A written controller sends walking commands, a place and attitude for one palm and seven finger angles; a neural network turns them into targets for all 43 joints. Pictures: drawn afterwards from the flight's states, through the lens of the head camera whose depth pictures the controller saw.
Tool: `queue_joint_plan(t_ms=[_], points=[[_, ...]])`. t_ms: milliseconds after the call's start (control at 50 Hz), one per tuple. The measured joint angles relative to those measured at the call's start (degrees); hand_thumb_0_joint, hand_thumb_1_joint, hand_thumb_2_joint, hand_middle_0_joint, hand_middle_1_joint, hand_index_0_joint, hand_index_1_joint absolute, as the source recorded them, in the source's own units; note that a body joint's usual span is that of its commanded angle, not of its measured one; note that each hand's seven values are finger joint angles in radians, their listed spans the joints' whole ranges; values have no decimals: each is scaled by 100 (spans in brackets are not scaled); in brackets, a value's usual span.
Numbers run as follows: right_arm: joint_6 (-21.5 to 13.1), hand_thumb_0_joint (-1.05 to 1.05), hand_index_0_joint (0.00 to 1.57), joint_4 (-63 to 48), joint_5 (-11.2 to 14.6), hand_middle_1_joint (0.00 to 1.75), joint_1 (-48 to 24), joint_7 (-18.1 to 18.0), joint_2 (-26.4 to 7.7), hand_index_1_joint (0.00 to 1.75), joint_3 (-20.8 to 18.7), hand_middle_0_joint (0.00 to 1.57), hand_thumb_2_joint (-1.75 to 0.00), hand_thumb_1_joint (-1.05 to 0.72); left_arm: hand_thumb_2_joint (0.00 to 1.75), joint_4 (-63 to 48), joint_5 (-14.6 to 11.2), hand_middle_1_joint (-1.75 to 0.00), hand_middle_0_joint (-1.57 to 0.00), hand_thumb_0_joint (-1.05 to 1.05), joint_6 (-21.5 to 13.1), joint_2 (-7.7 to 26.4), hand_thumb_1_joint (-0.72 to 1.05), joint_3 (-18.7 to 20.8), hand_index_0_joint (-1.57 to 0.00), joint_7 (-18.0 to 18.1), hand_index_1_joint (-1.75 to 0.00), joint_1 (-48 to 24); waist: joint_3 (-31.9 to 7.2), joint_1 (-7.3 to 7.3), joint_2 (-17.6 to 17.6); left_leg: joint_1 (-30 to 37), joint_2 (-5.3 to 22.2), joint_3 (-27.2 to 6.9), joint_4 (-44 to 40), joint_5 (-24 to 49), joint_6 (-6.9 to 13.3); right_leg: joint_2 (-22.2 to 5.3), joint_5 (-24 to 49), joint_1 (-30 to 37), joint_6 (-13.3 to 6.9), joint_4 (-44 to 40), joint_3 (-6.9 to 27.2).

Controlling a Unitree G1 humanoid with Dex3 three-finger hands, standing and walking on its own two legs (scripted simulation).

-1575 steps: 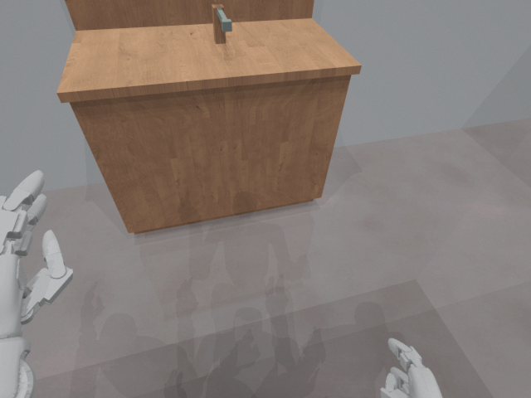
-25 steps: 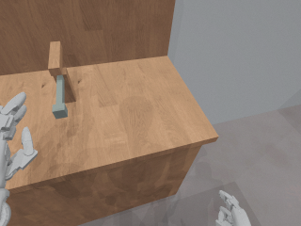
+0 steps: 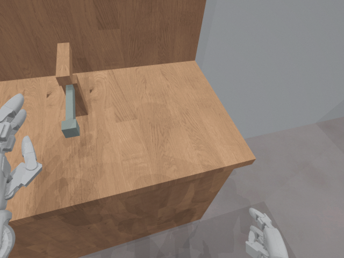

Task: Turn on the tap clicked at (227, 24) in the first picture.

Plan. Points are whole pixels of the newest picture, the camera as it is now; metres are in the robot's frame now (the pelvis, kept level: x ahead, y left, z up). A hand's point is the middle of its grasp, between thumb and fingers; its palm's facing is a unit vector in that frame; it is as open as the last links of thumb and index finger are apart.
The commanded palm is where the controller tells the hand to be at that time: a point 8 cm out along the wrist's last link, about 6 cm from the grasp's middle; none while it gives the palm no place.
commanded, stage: look again from close up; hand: left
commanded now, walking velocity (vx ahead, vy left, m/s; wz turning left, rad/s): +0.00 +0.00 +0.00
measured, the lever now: (70, 128) +0.33 +0.26 +0.11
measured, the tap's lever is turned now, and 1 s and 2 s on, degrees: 0 0 0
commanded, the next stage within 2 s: turn the palm inward beside the body in 0.40 s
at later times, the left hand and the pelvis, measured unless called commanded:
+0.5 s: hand (29, 172) +0.21 +0.26 +0.16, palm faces +0.38 -0.85 -0.36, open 7.4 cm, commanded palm +0.15 +0.29 +0.17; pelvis -0.01 +0.01 +0.00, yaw +0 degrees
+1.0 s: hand (3, 209) +0.15 +0.26 +0.17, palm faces +0.63 -0.74 -0.25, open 7.4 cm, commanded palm +0.11 +0.27 +0.17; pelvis -0.06 -0.06 -0.02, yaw +6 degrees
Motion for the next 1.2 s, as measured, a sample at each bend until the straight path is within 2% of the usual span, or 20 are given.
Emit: queue_joint_plan(t_ms=[320, 500, 520, 540, 580, 600, 640, 680, 740, 800, 840, 900, 940, 1000, 1100, 1140, 1200], points=[[59, 1, 21, 3, 23, 30, 12, -27, 61, 30, 21, 20, -90, -90, 90, 186, 39, -31, -21, 1, 82, -62, 89, -85, -21, 10, -31, -3, -9, -38, 57, 14, -68, 23, -49, 71, 72, -68, 64, 5, 66, -24, 19], [87, 1, 21, 32, 22, 30, 31, -24, 29, 30, -21, 20, -90, -90, 90, 91, 28, -31, -21, 1, -12, -1, 89, -29, -21, 17, -31, 82, -64, -51, 73, 23, -70, 3, -43, 76, 70, -70, 79, 38, 70, -55, -1], [145, 1, 21, -169, 120, 30, 173, -179, -52, 30, 105, 20, -90, -90, 90, 157, 68, -31, -21, 1, 17, 227, 89, -102, -21, 11, -31, -144, -44, -22, 101, -45, -68, -65, 52, 55, 77, -31, -16, 6, 114, 44, -1], [104, 1, 20, -245, 31, 30, 301, -244, -82, 29, 138, 20, -90, -90, 90, 350, 231, -31, -22, 1, 52, 550, 89, -101, -21, -111, -31, -595, -14, 61, 67, -100, -118, -136, 143, 37, 70, -27, -32, -49, 1, 226, 0], [77, 1, 20, -53, -106, 30, 282, -69, -109, 29, 140, 20, -90, -90, 90, 845, 226, -31, -22, 1, 261, 908, 89, 37, -22, -306, -31, -1441, -41, 116, -9, -213, -220, -254, 225, 63, 14, -113, -209, -201, -99, 511, -88], [112, 1, 20, 71, -127, 30, 204, 21, -128, 29, 150, 20, -90, -90, 90, 997, 81, -31, -22, 1, 471, 924, 89, 171, -22, -405, -31, -1712, -85, 133, -23, -254, -231, -255, 237, 84, -5, -126, -255, -288, -117, 620, -88], [171, 1, 21, 250, -70, 30, 34, 132, -160, 30, 150, 20, -90, -90, 90, 1114, -345, -31, -22, 1, 952, 738, 89, 457, -22, -576, -31, -1907, -181, 156, -11, -253, -230, -167, 217, 107, -24, -144, -290, -399, -143, 778, -60], [182, 1, 21, 287, -23, 30, -76, 208, -217, 30, 114, 20, -90, -90, 90, 985, -552, -30, -21, 1, 1391, 461, 90, 525, -21, -697, -31, -1698, -278, 167, 75, -252, -208, -63, 255, 85, -19, -165, -333, -431, -120, 835, -83], [211, 1, 21, 192, 17, 30, -212, 270, -324, 30, 73, 20, -90, -90, 90, 602, -411, -30, -20, 1, 1723, 175, 90, 157, -20, -813, -30, -981, -353, 111, 268, -333, -152, -34, 431, 23, -23, -123, -344, -497, -89, 954, -74], [238, 1, 21, 117, -13, 30, -349, 218, -303, 30, 71, 20, -90, -90, 90, 368, -314, -30, -21, 1, 1494, 124, 90, -185, -20, -741, -30, -306, -364, 61, 276, -506, -115, -89, 624, 3, -78, -96, -392, -666, -157, 1171, -138], [203, 1, 21, 146, -9, 30, -389, 129, -238, 30, 63, 20, -90, -90, 90, 323, -369, -31, -21, 1, 1199, 168, 90, -220, -21, -550, -31, -167, -339, 136, 196, -616, -70, -148, 759, -6, -136, -57, -425, -762, -225, 1307, -203], [88, 1, 21, 315, 7, 30, -396, 23, -177, 30, 67, 20, -90, -90, 90, 536, -381, -31, -22, 2, 700, 164, 89, -60, -22, -128, -31, -492, -326, 272, 137, -793, -1, -333, 1002, -48, -246, 10, -465, -847, -332, 1452, -390], [57, 1, 21, 458, 27, 30, -417, -29, -182, 30, 101, 20, -90, -90, 90, 806, -317, -31, -22, 2, 595, 132, 89, 104, -22, 88, -31, -930, -323, 326, 167, -914, 25, -484, 1183, -104, -297, 43, -501, -892, -395, 1549, -534], [86, 1, 21, 628, 75, 30, -457, -146, -229, 30, 175, 20, -90, -90, 90, 1276, -287, -31, -21, 1, 907, 113, 89, 165, -21, 136, -31, -1579, -318, 364, 296, -1005, 36, -666, 1364, -226, -349, 72, -539, -898, -460, 1626, -700], [142, 1, 21, 659, 181, 30, -532, -366, -275, 30, 218, 20, -90, -90, 90, 1617, -344, -30, -20, 1, 1882, 229, 90, -278, -20, -211, -30, -1908, -333, 289, 604, -1017, 92, -753, 1425, -338, -412, 187, -669, -892, -481, 1646, -704], [140, 1, 21, 655, 196, 30, -582, -394, -252, 30, 196, 20, -90, -90, 90, 1570, -434, -30, -21, 1, 2015, 303, 90, -375, -20, -302, -30, -1820, -333, 222, 662, -1035, 119, -744, 1447, -424, -464, 234, -676, -928, -456, 1643, -656], [131, 1, 21, 656, 193, 30, -589, -359, -187, 30, 112, 20, -90, -90, 90, 1334, -644, -31, -21, 1, 1913, 338, 90, -251, -21, -282, -30, -1611, -361, 163, 623, -1090, 141, -730, 1484, -446, -540, 281, -507, -1026, -419, 1660, -592]])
